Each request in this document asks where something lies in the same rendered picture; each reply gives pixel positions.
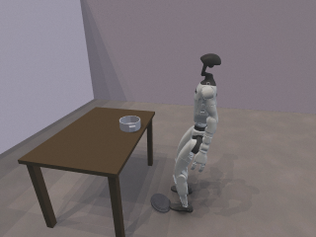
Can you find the table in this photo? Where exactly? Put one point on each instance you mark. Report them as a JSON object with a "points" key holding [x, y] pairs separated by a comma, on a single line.
{"points": [[94, 145]]}

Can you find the robot left shin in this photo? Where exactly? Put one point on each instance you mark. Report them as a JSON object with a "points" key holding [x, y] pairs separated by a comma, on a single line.
{"points": [[181, 184]]}

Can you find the left robot hand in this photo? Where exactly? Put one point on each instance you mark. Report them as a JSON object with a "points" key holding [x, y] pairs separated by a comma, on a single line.
{"points": [[201, 159]]}

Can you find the lid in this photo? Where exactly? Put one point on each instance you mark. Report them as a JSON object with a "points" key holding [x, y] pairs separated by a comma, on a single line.
{"points": [[160, 202]]}

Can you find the right robot thigh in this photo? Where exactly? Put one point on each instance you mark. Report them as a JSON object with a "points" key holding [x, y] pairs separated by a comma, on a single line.
{"points": [[185, 139]]}

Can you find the robot left upper arm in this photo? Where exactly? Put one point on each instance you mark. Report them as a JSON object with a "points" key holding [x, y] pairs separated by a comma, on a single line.
{"points": [[208, 96]]}

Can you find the left robot forearm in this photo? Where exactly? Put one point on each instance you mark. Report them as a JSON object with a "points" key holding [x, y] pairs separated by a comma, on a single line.
{"points": [[208, 134]]}

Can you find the pot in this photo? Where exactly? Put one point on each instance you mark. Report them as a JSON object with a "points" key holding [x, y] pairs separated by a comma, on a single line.
{"points": [[130, 123]]}

